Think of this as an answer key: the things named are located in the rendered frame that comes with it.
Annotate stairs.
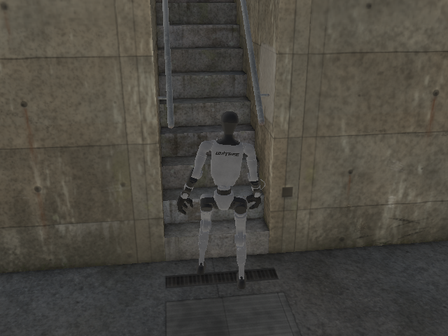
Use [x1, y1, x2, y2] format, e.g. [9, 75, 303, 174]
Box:
[156, 0, 270, 261]

